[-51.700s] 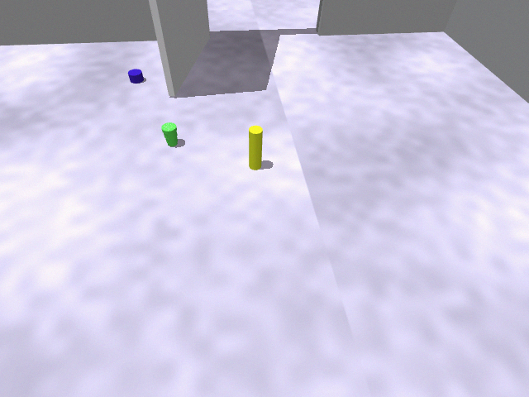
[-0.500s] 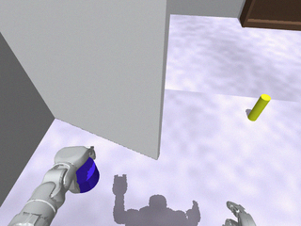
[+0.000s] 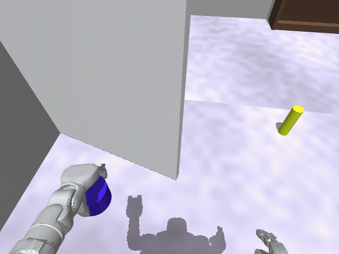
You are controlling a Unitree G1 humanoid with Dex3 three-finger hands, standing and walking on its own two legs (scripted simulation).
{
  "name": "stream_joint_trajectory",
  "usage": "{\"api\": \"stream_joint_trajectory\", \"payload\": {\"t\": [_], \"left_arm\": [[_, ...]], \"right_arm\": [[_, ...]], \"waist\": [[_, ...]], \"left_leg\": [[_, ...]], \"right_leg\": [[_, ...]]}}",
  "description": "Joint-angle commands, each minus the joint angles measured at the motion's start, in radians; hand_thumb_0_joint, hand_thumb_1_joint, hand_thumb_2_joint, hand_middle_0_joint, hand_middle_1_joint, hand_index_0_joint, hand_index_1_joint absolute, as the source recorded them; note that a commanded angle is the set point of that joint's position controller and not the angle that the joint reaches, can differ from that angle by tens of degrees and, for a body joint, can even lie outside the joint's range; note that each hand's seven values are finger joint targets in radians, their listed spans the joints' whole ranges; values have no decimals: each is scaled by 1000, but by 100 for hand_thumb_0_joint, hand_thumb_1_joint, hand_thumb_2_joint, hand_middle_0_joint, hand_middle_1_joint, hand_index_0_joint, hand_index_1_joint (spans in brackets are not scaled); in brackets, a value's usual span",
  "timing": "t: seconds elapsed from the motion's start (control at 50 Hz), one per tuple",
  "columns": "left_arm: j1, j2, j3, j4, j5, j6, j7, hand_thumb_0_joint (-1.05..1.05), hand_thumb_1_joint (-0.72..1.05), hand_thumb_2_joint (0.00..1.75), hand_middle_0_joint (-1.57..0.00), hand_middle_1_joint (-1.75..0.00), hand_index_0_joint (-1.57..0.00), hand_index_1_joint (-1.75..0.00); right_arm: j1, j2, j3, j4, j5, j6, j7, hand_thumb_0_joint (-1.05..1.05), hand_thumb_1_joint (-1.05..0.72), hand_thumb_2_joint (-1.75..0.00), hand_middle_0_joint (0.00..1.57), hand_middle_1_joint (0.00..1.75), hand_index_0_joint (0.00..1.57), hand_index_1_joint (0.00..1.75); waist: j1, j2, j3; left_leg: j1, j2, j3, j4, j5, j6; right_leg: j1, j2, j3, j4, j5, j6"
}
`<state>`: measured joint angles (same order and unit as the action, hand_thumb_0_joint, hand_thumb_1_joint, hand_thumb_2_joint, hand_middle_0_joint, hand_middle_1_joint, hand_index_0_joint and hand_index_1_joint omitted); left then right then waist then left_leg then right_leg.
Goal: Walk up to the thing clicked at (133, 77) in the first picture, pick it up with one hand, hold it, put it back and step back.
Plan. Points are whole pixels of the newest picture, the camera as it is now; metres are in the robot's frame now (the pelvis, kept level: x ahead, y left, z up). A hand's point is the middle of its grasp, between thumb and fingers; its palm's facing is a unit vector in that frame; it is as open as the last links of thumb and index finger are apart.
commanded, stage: crouch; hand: left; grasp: from above
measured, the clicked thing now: (92, 194) +0.30 +0.22 -0.10
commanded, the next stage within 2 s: lower in 1.82 s
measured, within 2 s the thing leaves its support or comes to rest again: neither
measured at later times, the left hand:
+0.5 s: hand (100, 203) +0.32 +0.23 -0.23, palm faces -0.45 +0.03 -0.89, open 11.7 cm
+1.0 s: hand (114, 211) +0.37 +0.24 -0.46, palm faces -0.46 -0.01 -0.89, open 11.7 cm
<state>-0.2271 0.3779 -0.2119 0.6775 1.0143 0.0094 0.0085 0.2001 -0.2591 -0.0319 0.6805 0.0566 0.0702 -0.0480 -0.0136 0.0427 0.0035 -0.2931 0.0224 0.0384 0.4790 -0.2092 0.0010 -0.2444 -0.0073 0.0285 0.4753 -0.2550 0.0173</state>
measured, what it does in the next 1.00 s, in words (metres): lowers itself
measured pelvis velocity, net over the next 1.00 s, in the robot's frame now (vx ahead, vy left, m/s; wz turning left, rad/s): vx -0.07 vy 0.00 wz -0.05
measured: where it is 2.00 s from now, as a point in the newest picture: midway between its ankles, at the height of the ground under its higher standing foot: outside the picture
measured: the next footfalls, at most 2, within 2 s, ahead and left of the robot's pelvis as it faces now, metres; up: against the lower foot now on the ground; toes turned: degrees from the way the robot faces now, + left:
none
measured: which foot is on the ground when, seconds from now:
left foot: down 0.00-1.00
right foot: down 0.00-1.00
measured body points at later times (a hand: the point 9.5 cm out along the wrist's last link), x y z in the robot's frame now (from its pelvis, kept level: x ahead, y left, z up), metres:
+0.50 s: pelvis -0.03 +0.00 -0.10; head +0.09 +0.02 +0.33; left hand +0.34 +0.23 -0.18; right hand +0.04 -0.29 -0.22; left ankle +0.02 +0.12 -0.74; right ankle +0.00 -0.13 -0.74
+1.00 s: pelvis -0.07 +0.00 -0.30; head +0.15 +0.04 +0.10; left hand +0.39 +0.24 -0.41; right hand -0.03 -0.27 -0.42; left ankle +0.02 +0.12 -0.74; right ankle -0.01 -0.13 -0.74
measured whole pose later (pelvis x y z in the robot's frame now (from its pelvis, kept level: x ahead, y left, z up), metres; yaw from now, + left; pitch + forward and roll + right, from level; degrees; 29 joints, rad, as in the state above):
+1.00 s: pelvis -0.07 +0.00 -0.30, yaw -3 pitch +37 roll -6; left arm -0.80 0.57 0.04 1.34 1.23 -0.16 0.40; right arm 0.19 -0.23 0.01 0.76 -0.10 -0.07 0.04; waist -0.19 0.03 -0.18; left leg -1.97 0.04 -0.08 1.91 -0.60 0.00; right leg -1.86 0.03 -0.05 1.89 -0.68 0.02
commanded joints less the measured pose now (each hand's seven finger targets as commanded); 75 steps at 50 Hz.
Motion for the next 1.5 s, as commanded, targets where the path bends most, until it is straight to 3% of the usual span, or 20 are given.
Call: {"api": "stream_joint_trajectory", "payload": {"t": [0.0,0.16,0.3,0.36,0.46,0.62,0.76,0.84,0.92,0.96,1.04,1.06,1.2,1.22,1.26,1.28,1.32,1.4,1.42,1.48], "left_arm": [[-326,191,103,-157,12,-19,89,0,46,106,-84,-93,-85,-93],[-448,168,93,31,78,-38,240,0,47,107,-84,-95,-85,-94],[-554,141,107,220,144,-82,356,0,47,105,-82,-98,-84,-96],[-608,188,146,278,178,-87,411,0,49,104,-83,-98,-86,-95],[-703,248,194,339,174,-76,457,0,52,106,-87,-94,-88,-93],[-797,341,231,377,153,-62,428,0,50,106,-87,-95,-88,-94],[-881,419,273,435,163,-122,412,0,47,104,-86,-92,-87,-91],[-966,444,274,437,182,-153,430,0,48,104,-87,-92,-88,-90],[-995,513,318,456,212,-166,465,0,49,107,-88,-92,-89,-91],[-1018,476,300,477,213,-163,476,0,50,108,-89,-93,-90,-93],[-1020,516,327,480,220,-154,482,0,53,107,-92,-92,-93,-92],[-984,513,325,505,225,-148,482,0,53,106,-92,-90,-93,-90],[-1040,570,351,489,222,-148,463,0,49,104,-89,-89,-90,-89],[-987,521,331,544,218,-143,456,0,48,104,-88,-89,-89,-89],[-1041,579,354,492,213,-155,451,0,47,106,-87,-91,-87,-90],[-992,543,340,547,210,-151,444,0,46,105,-87,-91,-87,-90],[-1052,591,356,491,211,-165,440,0,47,105,-86,-94,-87,-92],[-1008,579,353,543,212,-173,433,0,50,103,-87,-94,-89,-92],[-1080,630,376,469,209,-187,437,0,49,105,-86,-95,-88,-94],[-1041,613,364,526,220,-191,436,0,48,105,-86,-94,-87,-93]], "right_arm": [[-54,-132,-50,-124,-6,-33,-2,0,-89,-90,20,30,20,30],[22,-148,-73,-57,-33,-24,21,0,-88,-89,20,30,20,30],[95,-160,-90,-26,-69,-48,42,0,-89,-89,20,30,20,30],[122,-171,-98,-25,-79,-59,42,0,-89,-89,20,30,20,30],[139,-186,-95,-10,-98,-80,29,0,-89,-89,20,30,20,30],[153,-191,-91,2,-120,-103,22,0,-89,-89,20,30,20,30],[164,-199,-69,15,-137,-127,43,0,-90,-90,20,30,20,30],[176,-203,-57,35,-149,-144,59,0,-90,-90,20,30,20,30],[184,-205,-44,51,-160,-153,74,0,-90,-90,20,30,20,30],[179,-199,-39,53,-168,-159,83,0,-90,-90,20,30,20,30],[189,-207,-33,58,-179,-164,101,0,-91,-90,20,30,20,30],[178,-205,-32,58,-180,-162,104,0,-91,-90,20,30,20,30],[182,-217,-34,64,-187,-160,127,0,-91,-90,20,30,20,30],[184,-215,-29,57,-188,-161,132,0,-91,-90,20,30,20,30],[185,-225,-33,69,-187,-159,136,0,-91,-90,20,30,20,30],[181,-213,-26,58,-188,-159,139,0,-91,-90,20,30,20,30],[185,-219,-28,64,-190,-155,142,0,-91,-90,20,30,20,30],[183,-218,-24,62,-190,-150,152,0,-91,-90,20,30,20,30],[186,-226,-30,71,-192,-149,149,0,-91,-90,20,30,20,30],[178,-226,-22,71,-196,-143,154,0,-91,-90,20,30,20,30]], "waist": [[-2,-45,-229],[-47,-22,-290],[-85,2,-391],[-80,40,-498],[-93,79,-627],[-108,129,-782],[-150,112,-793],[-171,164,-851],[-166,213,-878],[-186,218,-864],[-176,279,-926],[-165,277,-914],[-185,309,-867],[-192,281,-847],[-191,272,-850],[-194,265,-839],[-195,274,-867],[-197,252,-825],[-199,270,-851],[-198,260,-839]], "left_leg": [[154,-33,-5,-28,172,11],[70,-25,-10,107,171,3],[-220,-16,-31,413,87,1],[-338,-21,-36,546,58,2],[-523,-6,-67,722,13,8],[-750,-7,-85,910,-142,13],[-954,-9,-108,1063,-311,20],[-981,-6,-104,1158,-311,18],[-1007,-4,-107,1222,-278,14],[-1038,-1,-108,1252,-287,14],[-1009,4,-111,1319,-177,10],[-1025,5,-108,1330,-174,10],[-1104,13,-111,1406,-190,10],[-1122,11,-111,1420,-182,13],[-1165,13,-103,1447,-204,18],[-1181,9,-103,1453,-201,18],[-1206,10,-93,1481,-196,22],[-1242,13,-98,1502,-209,20],[-1243,15,-94,1517,-213,21],[-1273,16,-91,1548,-218,24]], "right_leg": [[-24,32,-24,-59,172,-26],[-177,26,-30,56,175,-27],[-527,31,-39,347,83,-42],[-650,34,-49,482,52,-45],[-880,43,-70,691,-5,-53],[-1087,36,-80,893,-126,-58],[-1280,35,-101,1026,-260,-56],[-1360,37,-105,1095,-259,-55],[-1424,39,-117,1170,-239,-57],[-1453,39,-122,1196,-238,-56],[-1476,40,-128,1271,-163,-57],[-1497,44,-130,1282,-163,-58],[-1556,51,-140,1357,-165,-57],[-1553,52,-141,1361,-156,-54],[-1557,59,-141,1373,-159,-52],[-1552,58,-141,1380,-159,-51],[-1538,64,-138,1396,-143,-49],[-1564,67,-145,1423,-157,-49],[-1565,70,-144,1431,-154,-49],[-1578,75,-148,1450,-156,-47]]}}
